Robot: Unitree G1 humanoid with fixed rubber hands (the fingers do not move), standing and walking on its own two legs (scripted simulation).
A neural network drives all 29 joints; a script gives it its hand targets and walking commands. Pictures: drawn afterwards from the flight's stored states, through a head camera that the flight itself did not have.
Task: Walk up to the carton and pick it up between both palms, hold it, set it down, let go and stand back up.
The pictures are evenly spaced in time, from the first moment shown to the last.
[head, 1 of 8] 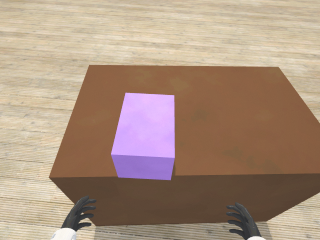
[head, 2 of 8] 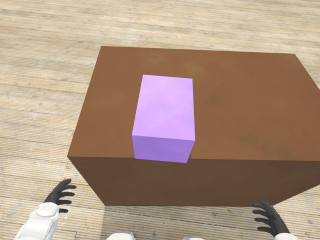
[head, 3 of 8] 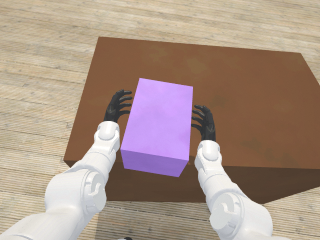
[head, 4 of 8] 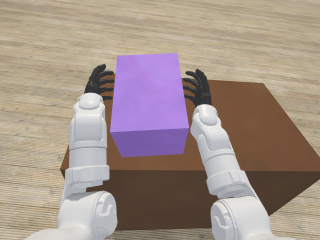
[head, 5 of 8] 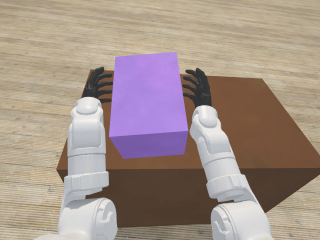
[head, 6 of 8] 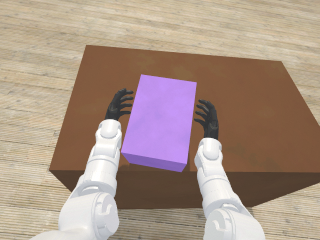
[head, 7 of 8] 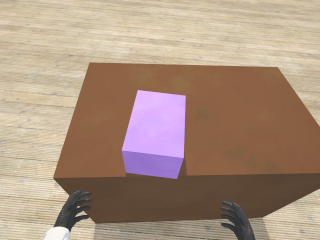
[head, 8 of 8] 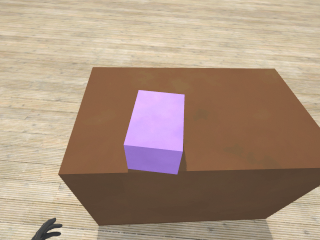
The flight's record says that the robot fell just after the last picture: no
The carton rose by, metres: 0.19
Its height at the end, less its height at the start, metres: +0.00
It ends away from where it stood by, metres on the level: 0.02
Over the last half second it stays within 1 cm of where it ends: yes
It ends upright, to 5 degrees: yes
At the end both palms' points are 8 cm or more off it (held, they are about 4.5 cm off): yes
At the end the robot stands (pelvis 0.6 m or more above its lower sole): yes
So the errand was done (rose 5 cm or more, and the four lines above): yes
